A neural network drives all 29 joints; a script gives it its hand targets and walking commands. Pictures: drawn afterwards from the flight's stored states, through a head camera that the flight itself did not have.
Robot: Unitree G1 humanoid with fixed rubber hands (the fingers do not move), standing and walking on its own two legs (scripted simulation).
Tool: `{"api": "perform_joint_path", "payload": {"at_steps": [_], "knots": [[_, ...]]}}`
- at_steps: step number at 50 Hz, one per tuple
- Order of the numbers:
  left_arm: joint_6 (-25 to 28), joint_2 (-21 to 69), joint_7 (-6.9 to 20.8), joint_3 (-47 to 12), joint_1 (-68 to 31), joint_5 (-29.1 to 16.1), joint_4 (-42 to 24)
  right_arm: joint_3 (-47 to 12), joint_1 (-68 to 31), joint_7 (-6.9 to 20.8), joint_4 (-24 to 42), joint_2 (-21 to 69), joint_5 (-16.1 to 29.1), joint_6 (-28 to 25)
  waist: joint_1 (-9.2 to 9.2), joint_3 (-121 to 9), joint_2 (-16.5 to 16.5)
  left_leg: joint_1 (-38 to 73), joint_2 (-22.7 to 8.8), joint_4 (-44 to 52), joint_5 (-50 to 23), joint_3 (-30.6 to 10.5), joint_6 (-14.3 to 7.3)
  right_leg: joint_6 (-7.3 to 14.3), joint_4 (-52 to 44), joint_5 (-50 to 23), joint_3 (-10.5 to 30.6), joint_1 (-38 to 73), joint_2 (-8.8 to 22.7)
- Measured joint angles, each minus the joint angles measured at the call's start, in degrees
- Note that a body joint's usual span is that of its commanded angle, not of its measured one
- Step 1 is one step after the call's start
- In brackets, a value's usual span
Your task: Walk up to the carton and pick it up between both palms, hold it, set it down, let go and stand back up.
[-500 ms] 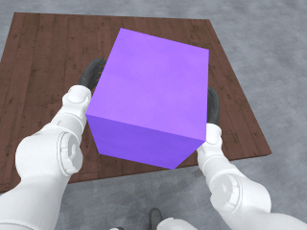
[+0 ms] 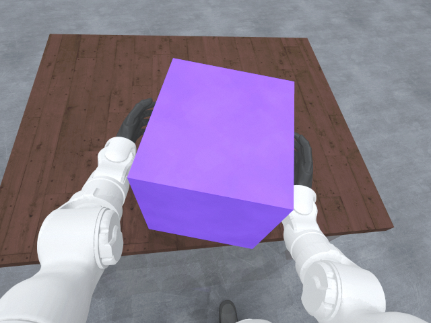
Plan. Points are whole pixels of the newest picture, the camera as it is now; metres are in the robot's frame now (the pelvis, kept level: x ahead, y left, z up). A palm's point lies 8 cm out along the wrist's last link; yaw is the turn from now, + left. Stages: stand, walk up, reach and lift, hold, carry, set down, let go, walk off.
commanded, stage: reach and lift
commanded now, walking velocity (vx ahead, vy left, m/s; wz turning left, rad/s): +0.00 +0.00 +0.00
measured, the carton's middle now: (215, 161) +0.43 -0.03 -0.03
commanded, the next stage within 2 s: none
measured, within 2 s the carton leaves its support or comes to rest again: leaves its support in 0.14 s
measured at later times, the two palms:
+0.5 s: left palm (119, 141) +0.42 +0.14 +0.07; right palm (309, 169) +0.35 -0.19 +0.06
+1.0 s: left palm (109, 133) +0.41 +0.15 +0.11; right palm (316, 149) +0.36 -0.18 +0.11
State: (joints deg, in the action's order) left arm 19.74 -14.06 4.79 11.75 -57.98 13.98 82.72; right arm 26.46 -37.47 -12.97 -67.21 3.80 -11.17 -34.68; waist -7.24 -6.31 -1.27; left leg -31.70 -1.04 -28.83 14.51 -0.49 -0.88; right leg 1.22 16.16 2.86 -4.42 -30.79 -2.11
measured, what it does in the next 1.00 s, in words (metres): stands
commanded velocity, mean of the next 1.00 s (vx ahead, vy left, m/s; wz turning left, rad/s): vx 0.00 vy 0.00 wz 0.00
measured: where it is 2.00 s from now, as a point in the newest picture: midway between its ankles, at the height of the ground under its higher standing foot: outside the picture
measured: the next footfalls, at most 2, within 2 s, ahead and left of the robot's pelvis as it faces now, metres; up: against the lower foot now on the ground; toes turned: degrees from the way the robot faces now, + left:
none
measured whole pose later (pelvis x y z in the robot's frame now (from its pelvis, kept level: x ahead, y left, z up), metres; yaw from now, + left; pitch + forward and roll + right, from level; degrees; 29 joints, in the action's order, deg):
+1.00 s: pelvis +0.02 +0.01 +0.01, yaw +0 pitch -1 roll -2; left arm -7.6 -5.4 -1.8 7.9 -36.6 5.2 43.3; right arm 6.1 -28.0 -9.1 -40.0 -4.9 3.7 -2.7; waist -4.3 -1.1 -0.5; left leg -4.7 0.8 -19.3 14.0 1.0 -2.2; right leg -0.4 12.4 5.1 -2.5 -6.7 -0.5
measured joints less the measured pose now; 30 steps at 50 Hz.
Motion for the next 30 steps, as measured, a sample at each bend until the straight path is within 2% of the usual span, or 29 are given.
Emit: {"api": "perform_joint_path", "payload": {"at_steps": [14,23,30], "knots": [[-1.85,1.53,-1.12,-3.31,3.32,-4.81,-1.74,-5.79,4.14,0.15,5.35,-1.07,3.10,5.55,1.91,0.19,1.39,5.56,0.57,4.41,-2.18,0.72,0.00,0.20,-1.45,-0.75,0.63,4.07,0.55],[-4.09,2.64,-1.72,-2.91,6.36,-8.50,-5.86,-10.25,5.26,0.83,12.01,-2.58,5.05,12.72,3.17,1.38,0.84,11.20,1.24,7.18,-3.22,1.59,-0.43,-0.15,-1.76,-0.71,1.52,8.38,1.17],[-8.23,3.29,-2.93,-3.45,7.78,-9.85,-10.86,-10.86,4.37,2.20,15.40,-3.41,5.97,18.38,3.19,2.06,-0.72,15.33,1.66,8.58,-3.38,1.71,-0.68,-0.38,-2.13,-0.28,1.68,12.06,1.56]]}}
